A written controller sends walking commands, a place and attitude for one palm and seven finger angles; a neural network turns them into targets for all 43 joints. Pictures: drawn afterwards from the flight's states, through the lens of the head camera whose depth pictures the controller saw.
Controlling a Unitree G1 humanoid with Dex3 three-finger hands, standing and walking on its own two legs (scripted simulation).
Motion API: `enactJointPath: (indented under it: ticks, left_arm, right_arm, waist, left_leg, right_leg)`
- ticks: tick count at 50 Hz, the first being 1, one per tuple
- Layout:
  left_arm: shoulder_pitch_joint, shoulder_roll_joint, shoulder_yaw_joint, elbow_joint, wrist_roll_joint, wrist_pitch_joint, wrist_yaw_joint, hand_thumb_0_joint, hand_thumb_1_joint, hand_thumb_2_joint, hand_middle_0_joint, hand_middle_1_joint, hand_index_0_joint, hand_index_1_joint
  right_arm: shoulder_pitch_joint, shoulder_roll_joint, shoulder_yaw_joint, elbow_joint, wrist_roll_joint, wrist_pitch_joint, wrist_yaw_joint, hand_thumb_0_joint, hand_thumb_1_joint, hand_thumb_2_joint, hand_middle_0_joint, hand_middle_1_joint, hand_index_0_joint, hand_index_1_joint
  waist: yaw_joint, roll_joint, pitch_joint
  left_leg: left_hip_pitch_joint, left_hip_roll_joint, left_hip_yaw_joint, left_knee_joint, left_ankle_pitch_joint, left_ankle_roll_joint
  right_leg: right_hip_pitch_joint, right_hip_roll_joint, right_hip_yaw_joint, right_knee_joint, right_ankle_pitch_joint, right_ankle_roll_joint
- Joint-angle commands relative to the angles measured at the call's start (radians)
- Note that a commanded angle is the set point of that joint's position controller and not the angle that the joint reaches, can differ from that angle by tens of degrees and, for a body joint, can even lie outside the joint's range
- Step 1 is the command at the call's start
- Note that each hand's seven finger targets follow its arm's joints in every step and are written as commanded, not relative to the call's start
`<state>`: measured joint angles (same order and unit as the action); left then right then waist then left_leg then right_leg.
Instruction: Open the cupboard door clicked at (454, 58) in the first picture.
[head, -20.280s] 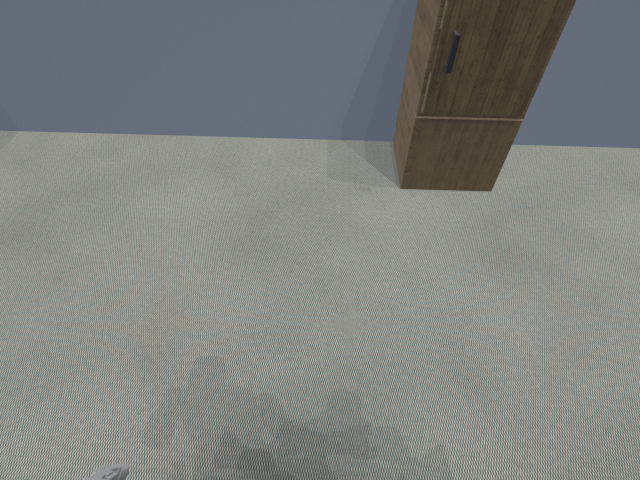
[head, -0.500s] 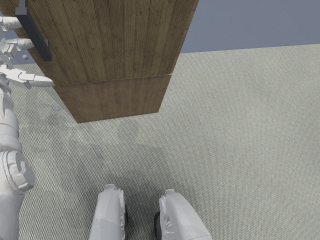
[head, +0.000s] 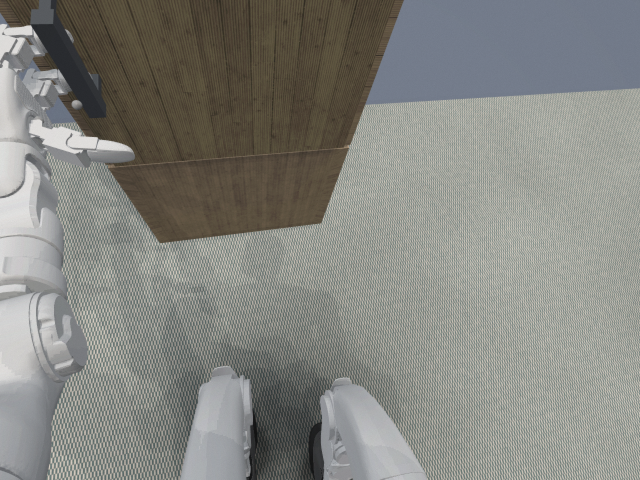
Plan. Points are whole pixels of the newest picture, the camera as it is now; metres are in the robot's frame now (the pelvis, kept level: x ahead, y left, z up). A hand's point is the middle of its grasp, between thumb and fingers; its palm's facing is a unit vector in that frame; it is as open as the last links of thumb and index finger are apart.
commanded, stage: slide the fingers in behind the handle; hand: left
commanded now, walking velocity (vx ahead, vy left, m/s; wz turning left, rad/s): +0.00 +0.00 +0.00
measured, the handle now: (74, 57) +0.58 +0.25 +0.06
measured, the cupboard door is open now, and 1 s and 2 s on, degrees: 0 0 26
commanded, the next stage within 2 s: close the thumb around the handle in 0.36 s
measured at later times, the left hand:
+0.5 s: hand (80, 107) +0.52 +0.25 +0.05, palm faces +0.16 -0.99 -0.01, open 14.0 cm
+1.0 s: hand (99, 100) +0.53 +0.23 +0.05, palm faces +0.15 -0.99 -0.01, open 6.8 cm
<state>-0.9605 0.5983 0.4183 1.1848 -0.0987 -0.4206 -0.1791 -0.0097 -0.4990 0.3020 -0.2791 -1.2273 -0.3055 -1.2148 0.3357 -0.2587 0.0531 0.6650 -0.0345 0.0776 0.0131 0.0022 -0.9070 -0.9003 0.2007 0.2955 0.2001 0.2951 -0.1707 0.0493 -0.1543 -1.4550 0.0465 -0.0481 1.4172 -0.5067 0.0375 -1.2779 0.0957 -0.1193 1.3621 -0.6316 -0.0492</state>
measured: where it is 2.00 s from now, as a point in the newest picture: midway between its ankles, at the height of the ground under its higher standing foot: (285, 477)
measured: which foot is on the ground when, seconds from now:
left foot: down 0.00-1.00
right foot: down 0.00-1.00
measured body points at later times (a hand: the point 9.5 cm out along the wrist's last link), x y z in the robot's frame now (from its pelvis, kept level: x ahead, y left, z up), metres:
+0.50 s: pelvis +0.00 +0.01 +0.00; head +0.17 +0.05 +0.42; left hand +0.51 +0.30 +0.05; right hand +0.02 -0.26 -0.10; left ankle +0.06 +0.10 -0.59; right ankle +0.00 -0.10 -0.59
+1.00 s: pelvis +0.00 +0.00 +0.00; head +0.17 +0.04 +0.42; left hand +0.52 +0.28 +0.05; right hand +0.01 -0.26 -0.11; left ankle +0.06 +0.10 -0.59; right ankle +0.00 -0.10 -0.59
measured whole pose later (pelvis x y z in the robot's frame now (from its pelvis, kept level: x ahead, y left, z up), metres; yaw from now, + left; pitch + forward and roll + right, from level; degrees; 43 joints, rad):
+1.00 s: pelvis +0.00 +0.00 +0.00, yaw -1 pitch +30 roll -6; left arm -0.93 0.55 0.44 1.18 -0.07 -0.46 -0.15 0.00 0.53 0.74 -0.36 -1.31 -0.37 -1.31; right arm 0.34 -0.26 0.05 0.63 -0.04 0.11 0.03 0.00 -0.91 -0.90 0.20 0.30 0.20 0.29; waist -0.19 0.06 -0.16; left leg -1.42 0.06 -0.02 1.41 -0.52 0.05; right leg -1.26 0.10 -0.09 1.36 -0.63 -0.04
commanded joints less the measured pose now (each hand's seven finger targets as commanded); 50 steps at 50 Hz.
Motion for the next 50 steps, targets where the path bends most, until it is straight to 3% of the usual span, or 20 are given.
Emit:
enactJointPath:
  ticks: [1,4,7,10,13,14,16,17,19,21,23,24,25,26,30,33,34,43,48,50]
  left_arm:
    - [-0.475,0.157,-0.036,-0.22,0.003,-0.076,-0.023,0.0,-0.5,0.3,-0.3,-1.2,-0.3,-1.2]
    - [-0.446,0.135,-0.053,-0.239,0.004,-0.078,-0.029,0.0,-0.5,0.3,-0.3,-1.2,-0.3,-1.2]
    - [-0.464,0.123,-0.055,-0.224,-0.003,-0.078,-0.022,0.0,-0.5,0.3,-0.3,-1.2,-0.3,-1.2]
    - [-0.452,0.128,-0.05,-0.214,-0.004,-0.076,-0.019,0.0,-0.5,0.3,-0.3,-1.2,-0.3,-1.2]
    - [-0.446,0.171,-0.019,-0.222,-0.003,-0.085,-0.021,0.0,-0.5,0.3,-0.3,-1.2,-0.3,-1.2]
    - [-0.442,0.14,-0.042,-0.232,-0.003,-0.087,-0.024,0.0,-0.5,0.3,-0.3,-1.2,-0.3,-1.2]
    - [-0.42,0.166,-0.014,-0.238,-0.006,-0.095,-0.025,0.0,-0.5,0.3,-0.3,-1.2,-0.3,-1.2]
    - [-0.408,0.131,-0.038,-0.228,-0.006,-0.094,-0.027,0.0,-0.5,0.3,-0.3,-1.2,-0.3,-1.2]
    - [-0.427,0.14,-0.036,-0.231,-0.004,-0.095,-0.022,0.0,-0.5,0.3,-0.3,-1.2,-0.3,-1.2]
    - [-0.442,0.104,-0.059,-0.258,-0.003,-0.103,-0.018,0.0,-0.5,0.3,-0.3,-1.2,-0.3,-1.2]
    - [-0.416,0.114,-0.046,-0.233,-0.002,-0.101,-0.01,0.0,-0.5,0.3,-0.3,-1.2,-0.3,-1.2]
    - [-0.427,0.102,-0.056,-0.221,-0.002,-0.098,-0.01,0.0,-0.444,0.324,-0.304,-1.206,-0.304,-1.206]
    - [-0.433,0.133,-0.033,-0.223,0.001,-0.1,-0.004,0.0,-0.388,0.348,-0.308,-1.212,-0.308,-1.212]
    - [-0.444,0.12,-0.044,-0.24,0.002,-0.107,-0.004,0.0,-0.332,0.372,-0.312,-1.218,-0.312,-1.218]
    - [-0.415,0.091,-0.058,-0.226,0.004,-0.108,-0.004,0.0,-0.108,0.468,-0.328,-1.242,-0.328,-1.242]
    - [-0.395,0.121,-0.033,-0.202,0.003,-0.109,-0.003,0.0,0.06,0.54,-0.34,-1.26,-0.34,-1.26]
    - [-0.408,0.101,-0.049,-0.198,0.003,-0.104,-0.002,0.0,0.116,0.564,-0.344,-1.266,-0.344,-1.266]
    - [-0.359,0.2,0.037,-0.189,0.026,-0.107,0.036,0.0,0.62,0.78,-0.38,-1.32,-0.38,-1.32]
    - [-0.353,0.2,0.039,-0.19,0.019,-0.105,0.024,0.0,0.9,0.9,-0.4,-1.35,-0.4,-1.35]
    - [-0.35,0.23,0.06,-0.189,0.011,-0.099,0.018,0.0,0.9,0.9,-0.4,-1.35,-0.4,-1.35]
  right_arm:
    - [0.207,-0.208,-0.07,-0.018,-0.003,-0.012,-0.008,0.0,-0.9,-0.9,0.2,0.3,0.2,0.3]
    - [0.197,-0.205,-0.074,-0.023,0.0,-0.008,-0.005,0.0,-0.9,-0.9,0.2,0.3,0.2,0.3]
    - [0.197,-0.209,-0.075,-0.018,0.0,-0.008,-0.005,0.0,-0.9,-0.9,0.2,0.3,0.2,0.3]
    - [0.196,-0.207,-0.073,-0.02,0.0,-0.009,-0.005,0.0,-0.9,-0.9,0.2,0.3,0.2,0.3]
    - [0.196,-0.21,-0.071,-0.021,-0.002,-0.008,-0.005,0.0,-0.9,-0.9,0.2,0.3,0.2,0.3]
    - [0.194,-0.204,-0.073,-0.025,0.0,-0.009,-0.003,0.0,-0.9,-0.9,0.2,0.3,0.2,0.3]
    - [0.199,-0.209,-0.073,-0.025,-0.001,-0.006,-0.002,0.0,-0.9,-0.9,0.2,0.3,0.2,0.3]
    - [0.189,-0.204,-0.074,-0.03,0.002,-0.005,0.0,0.0,-0.9,-0.9,0.2,0.3,0.2,0.3]
    - [0.188,-0.207,-0.074,-0.027,0.0,-0.001,-0.001,0.0,-0.9,-0.9,0.2,0.3,0.2,0.3]
    - [0.191,-0.204,-0.079,-0.027,-0.002,-0.004,0.002,0.0,-0.9,-0.9,0.2,0.3,0.2,0.3]
    - [0.19,-0.208,-0.079,-0.028,-0.001,0.0,0.002,0.0,-0.9,-0.9,0.2,0.3,0.2,0.3]
    - [0.188,-0.206,-0.077,-0.027,-0.001,-0.002,0.002,0.0,-0.9,-0.9,0.2,0.3,0.2,0.3]
    - [0.192,-0.21,-0.077,-0.025,-0.003,0.0,0.0,0.0,-0.9,-0.9,0.2,0.3,0.2,0.3]
    - [0.194,-0.209,-0.077,-0.025,-0.005,-0.002,0.001,0.0,-0.9,-0.9,0.2,0.3,0.2,0.3]
    - [0.189,-0.204,-0.079,-0.029,-0.004,0.001,0.004,0.0,-0.9,-0.9,0.2,0.3,0.2,0.3]
    - [0.19,-0.209,-0.077,-0.03,-0.004,0.006,0.002,0.0,-0.9,-0.9,0.2,0.3,0.2,0.3]
    - [0.19,-0.206,-0.076,-0.031,-0.005,0.007,0.004,0.0,-0.9,-0.9,0.2,0.3,0.2,0.3]
    - [0.189,-0.204,-0.066,-0.063,-0.007,0.018,0.009,0.0,-0.9,-0.9,0.2,0.3,0.2,0.3]
    - [0.185,-0.204,-0.067,-0.069,-0.001,0.022,0.005,0.0,-0.9,-0.9,0.2,0.3,0.2,0.3]
    - [0.186,-0.205,-0.066,-0.07,0.002,0.02,0.001,0.0,-0.9,-0.9,0.2,0.3,0.2,0.3]
  waist:
    - [-0.068,0.208,-0.547]
    - [-0.054,0.24,-0.566]
    - [-0.068,0.217,-0.536]
    - [-0.066,0.192,-0.536]
    - [-0.052,0.205,-0.549]
    - [-0.055,0.219,-0.556]
    - [-0.043,0.208,-0.573]
    - [-0.045,0.217,-0.559]
    - [-0.051,0.213,-0.531]
    - [-0.054,0.234,-0.562]
    - [-0.051,0.21,-0.548]
    - [-0.059,0.205,-0.527]
    - [-0.054,0.196,-0.526]
    - [-0.053,0.229,-0.547]
    - [-0.05,0.203,-0.55]
    - [-0.043,0.195,-0.534]
    - [-0.054,0.185,-0.523]
    - [-0.018,0.171,-0.539]
    - [-0.028,0.143,-0.531]
    - [-0.023,0.136,-0.525]
  left_leg:
    - [0.685,0.011,-0.095,-0.119,0.34,0.005]
    - [0.722,0.011,-0.095,-0.128,0.359,-0.002]
    - [0.725,0.013,-0.105,-0.132,0.339,-0.001]
    - [0.691,0.008,-0.095,-0.13,0.32,0.004]
    - [0.697,0.01,-0.092,-0.127,0.35,0.002]
    - [0.71,0.007,-0.089,-0.128,0.364,0.003]
    - [0.726,0.01,-0.097,-0.131,0.389,0.001]
    - [0.732,0.009,-0.096,-0.135,0.379,-0.002]
    - [0.726,0.012,-0.101,-0.141,0.355,-0.003]
    - [0.767,0.012,-0.11,-0.143,0.374,-0.005]
    - [0.765,0.013,-0.114,-0.152,0.362,-0.008]
    - [0.742,0.012,-0.11,-0.15,0.337,-0.006]
    - [0.737,0.012,-0.112,-0.151,0.34,-0.006]
    - [0.763,0.011,-0.114,-0.151,0.359,-0.007]
    - [0.761,0.01,-0.112,-0.154,0.354,-0.009]
    - [0.75,0.012,-0.114,-0.156,0.357,-0.01]
    - [0.739,0.01,-0.112,-0.156,0.349,-0.007]
    - [0.665,0.007,-0.082,-0.142,0.359,-0.002]
    - [0.636,0.009,-0.075,-0.14,0.331,0.002]
    - [0.6,0.007,-0.063,-0.135,0.313,0.006]
  right_leg:
    - [0.014,-0.004,0.076,-0.194,0.298,0.013]
    - [0.012,-0.005,0.071,-0.195,0.303,0.01]
    - [-0.017,-0.005,0.066,-0.197,0.288,0.012]
    - [0.016,-0.004,0.073,-0.206,0.284,0.014]
    - [0.029,-0.005,0.073,-0.198,0.302,0.012]
    - [0.031,-0.004,0.075,-0.201,0.313,0.012]
    - [0.038,-0.003,0.071,-0.191,0.327,0.009]
    - [0.021,-0.003,0.068,-0.195,0.316,0.011]
    - [0.011,-0.003,0.066,-0.198,0.298,0.011]
    - [-0.009,-0.005,0.063,-0.19,0.304,0.009]
    - [-0.01,-0.005,0.061,-0.198,0.295,0.011]
    - [-0.014,-0.005,0.062,-0.2,0.283,0.012]
    - [-0.005,-0.005,0.062,-0.198,0.286,0.011]
    - [-0.018,-0.006,0.062,-0.191,0.291,0.009]
    - [-0.003,-0.006,0.06,-0.198,0.291,0.01]
    - [-0.006,-0.006,0.059,-0.194,0.291,0.009]
    - [-0.002,-0.005,0.059,-0.197,0.289,0.012]
    - [0.068,-0.003,0.073,-0.187,0.315,0.016]
    - [0.081,-0.002,0.079,-0.191,0.308,0.022]
    - [0.111,-0.003,0.086,-0.196,0.31,0.024]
